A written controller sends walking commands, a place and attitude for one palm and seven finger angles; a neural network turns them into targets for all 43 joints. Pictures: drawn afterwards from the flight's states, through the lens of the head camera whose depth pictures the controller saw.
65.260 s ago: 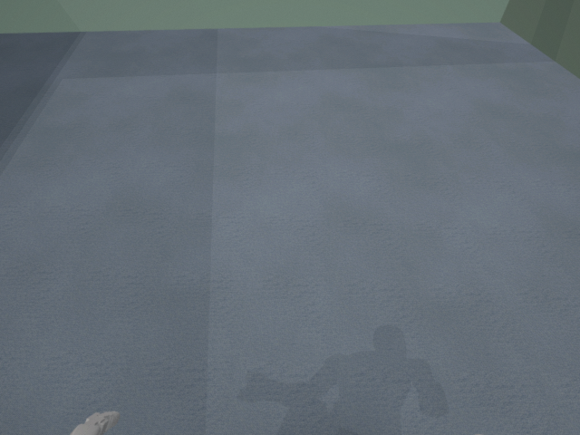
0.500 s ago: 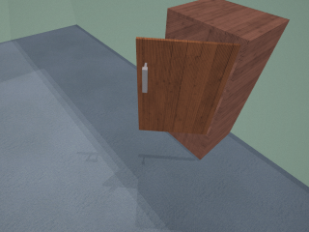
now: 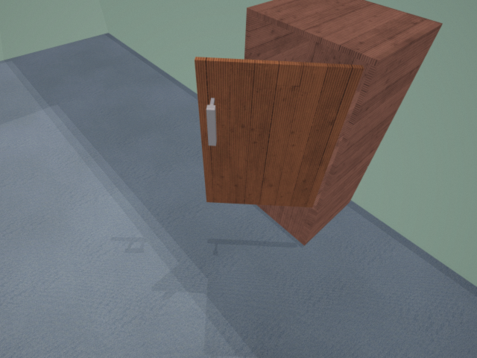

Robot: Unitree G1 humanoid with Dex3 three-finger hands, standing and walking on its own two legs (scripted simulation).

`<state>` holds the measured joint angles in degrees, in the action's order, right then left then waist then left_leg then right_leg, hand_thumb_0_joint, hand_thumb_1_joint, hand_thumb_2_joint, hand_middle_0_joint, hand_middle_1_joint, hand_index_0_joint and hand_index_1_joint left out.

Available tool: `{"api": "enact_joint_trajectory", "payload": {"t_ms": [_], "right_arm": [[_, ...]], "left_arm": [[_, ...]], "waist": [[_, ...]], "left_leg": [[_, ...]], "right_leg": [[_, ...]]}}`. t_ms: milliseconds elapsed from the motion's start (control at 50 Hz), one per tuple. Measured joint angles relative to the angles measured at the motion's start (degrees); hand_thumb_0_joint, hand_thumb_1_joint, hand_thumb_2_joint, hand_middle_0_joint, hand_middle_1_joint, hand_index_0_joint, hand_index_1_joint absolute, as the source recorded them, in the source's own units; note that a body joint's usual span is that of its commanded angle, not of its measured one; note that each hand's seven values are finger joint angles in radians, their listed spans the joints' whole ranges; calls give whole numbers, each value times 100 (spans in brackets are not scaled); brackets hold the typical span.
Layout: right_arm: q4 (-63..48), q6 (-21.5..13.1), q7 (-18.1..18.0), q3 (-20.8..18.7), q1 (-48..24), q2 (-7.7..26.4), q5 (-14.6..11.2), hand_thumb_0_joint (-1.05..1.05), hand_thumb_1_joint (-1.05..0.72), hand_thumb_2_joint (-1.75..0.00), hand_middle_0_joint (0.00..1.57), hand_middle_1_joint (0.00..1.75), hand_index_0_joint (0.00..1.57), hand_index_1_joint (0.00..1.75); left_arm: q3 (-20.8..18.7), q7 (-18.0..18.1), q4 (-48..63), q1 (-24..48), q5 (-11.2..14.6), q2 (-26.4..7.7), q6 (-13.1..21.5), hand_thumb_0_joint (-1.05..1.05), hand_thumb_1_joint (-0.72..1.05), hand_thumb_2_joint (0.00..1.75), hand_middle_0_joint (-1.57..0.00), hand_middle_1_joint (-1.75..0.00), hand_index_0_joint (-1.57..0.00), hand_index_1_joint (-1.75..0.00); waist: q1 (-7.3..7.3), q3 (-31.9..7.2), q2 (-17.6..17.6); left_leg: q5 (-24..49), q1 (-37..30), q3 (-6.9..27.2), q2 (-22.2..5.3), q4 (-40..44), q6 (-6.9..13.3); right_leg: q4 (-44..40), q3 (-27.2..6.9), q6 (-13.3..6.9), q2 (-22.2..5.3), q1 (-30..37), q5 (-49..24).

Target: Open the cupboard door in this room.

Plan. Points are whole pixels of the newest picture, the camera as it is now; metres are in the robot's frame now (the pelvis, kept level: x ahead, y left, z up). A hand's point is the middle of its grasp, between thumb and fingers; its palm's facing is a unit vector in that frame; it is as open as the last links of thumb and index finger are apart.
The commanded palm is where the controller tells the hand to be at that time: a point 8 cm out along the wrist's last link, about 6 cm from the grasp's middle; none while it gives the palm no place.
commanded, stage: look again from close up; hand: left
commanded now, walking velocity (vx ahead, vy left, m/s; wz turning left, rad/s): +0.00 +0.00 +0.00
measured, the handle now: (212, 121) +0.73 +0.11 -0.04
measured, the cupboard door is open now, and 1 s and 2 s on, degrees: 45 45 45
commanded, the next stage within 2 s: shuffle to correct the standing spot in 0.08 s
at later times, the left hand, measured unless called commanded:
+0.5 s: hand out of the picture +0.03 +0.13 -0.18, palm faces +0.03 -0.99 -0.16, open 7.3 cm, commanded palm none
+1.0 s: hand (172, 352) +0.17 +0.14 -0.19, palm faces +0.04 -0.99 -0.13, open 7.3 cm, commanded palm none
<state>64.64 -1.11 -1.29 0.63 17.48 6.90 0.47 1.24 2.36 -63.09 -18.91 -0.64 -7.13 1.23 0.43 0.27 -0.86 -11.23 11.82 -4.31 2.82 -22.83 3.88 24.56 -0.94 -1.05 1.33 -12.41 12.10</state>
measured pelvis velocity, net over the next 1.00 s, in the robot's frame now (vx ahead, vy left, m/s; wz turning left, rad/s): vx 0.18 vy -0.03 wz -0.03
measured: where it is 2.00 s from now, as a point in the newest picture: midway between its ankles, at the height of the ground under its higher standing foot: outside the picture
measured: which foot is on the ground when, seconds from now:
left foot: down 0.00-0.50, up 0.52-0.80, down 0.82-1.00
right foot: down 0.00-0.82, up 0.84-1.00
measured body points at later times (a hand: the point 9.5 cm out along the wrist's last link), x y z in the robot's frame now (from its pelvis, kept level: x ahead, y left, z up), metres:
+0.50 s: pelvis +0.06 -0.02 -0.01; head +0.07 -0.03 +0.44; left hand +0.03 +0.19 -0.17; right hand +0.03 -0.24 -0.17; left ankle +0.01 +0.07 -0.74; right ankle +0.01 -0.11 -0.74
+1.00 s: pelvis +0.18 -0.03 -0.01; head +0.20 +0.00 +0.44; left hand +0.17 +0.19 -0.18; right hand +0.25 -0.26 -0.14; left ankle +0.23 +0.07 -0.74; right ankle +0.15 -0.16 -0.66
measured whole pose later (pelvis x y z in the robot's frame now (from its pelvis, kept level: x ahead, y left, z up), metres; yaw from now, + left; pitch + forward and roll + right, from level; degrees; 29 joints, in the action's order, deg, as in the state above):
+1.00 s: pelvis +0.18 -0.03 -0.01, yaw -2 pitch +0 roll +0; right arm 57.9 -3.4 -2.1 -2.6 11.9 8.0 1.2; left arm -3.0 0.0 -59.7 -19.5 -1.9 -9.0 0.1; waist -1.2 1.4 -2.8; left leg -11.7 17.9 -5.9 -2.0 -29.5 2.0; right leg 65.3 1.5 -1.2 -3.0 -28.5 19.5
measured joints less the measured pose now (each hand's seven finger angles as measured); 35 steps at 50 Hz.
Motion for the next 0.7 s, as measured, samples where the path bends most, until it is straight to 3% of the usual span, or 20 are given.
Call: {"api": "enact_joint_trajectory", "payload": {"t_ms": [240, 380, 480, 520, 580, 620, 700], "right_arm": [[67, -36, -9, 27, 7, -10, 13, 1, -91, -90, 20, 30, 20, 29], [11, 7, 28, -92, 157, 33, 59, 1, -91, -90, 20, 30, 20, 29], [-11, -43, 5, -148, 293, 87, 52, 1, -91, -90, 20, 30, 20, 29], [0, -53, 1, -144, 308, 93, 45, 1, -91, -90, 20, 30, 20, 29], [-3, -6, 22, -155, 163, 74, 70, 1, -91, -90, 20, 30, 20, 29], [-54, 16, 48, -190, -38, 101, 67, 1, -91, -90, 20, 30, 20, 29], [-274, 65, 101, -275, -514, 228, 55, 2, -93, -90, 20, 30, 20, 29]], "left_arm": [[-30, -9, 50, 66, 25, -77, 8, 1, 93, 90, -19, -29, -20, -30], [-130, -142, 55, -170, -78, -37, -71, 1, 92, 90, -19, -29, -20, -30], [-188, -188, 30, -280, -86, 32, -1, 0, 91, 90, -19, -29, -20, -30], [-209, -170, 63, -323, -71, 56, 105, 0, 91, 90, -19, -29, -20, -30], [-232, -90, 76, -414, -58, 75, 241, 0, 91, 90, -19, -29, -20, -30], [-225, -60, 48, -522, -60, 123, 272, 0, 91, 90, -19, -29, -20, -30], [-186, -61, -103, -782, -72, 223, 236, 0, 91, 90, -20, -29, -20, -30]], "waist": [[-11, 34, 27], [-40, -126, -69], [-25, -150, 50], [-52, -130, 104], [-155, -32, 14], [-221, 50, -23], [-233, 147, -65]], "left_leg": [[-125, -130, 0, -6, 22, -23], [-450, -173, -114, 58, -184, -14], [-781, -147, -46, -79, -481, -137], [-994, 37, -2, -198, -976, -143], [-1667, 707, 5, -276, -2647, -177], [-1742, 1144, -5, -330, -3366, -202], [-1220, 1728, -103, -479, -3266, -245]], "right_leg": [[4, -12, -22, 12, 113, 133], [648, 26, -158, -126, -73, 678], [708, 149, -142, -34, 24, 898], [650, 246, -224, 64, 113, 964], [440, 326, -333, 114, 346, 984], [198, 323, -345, 137, 562, 933], [-275, 298, -308, 166, 971, 859]]}}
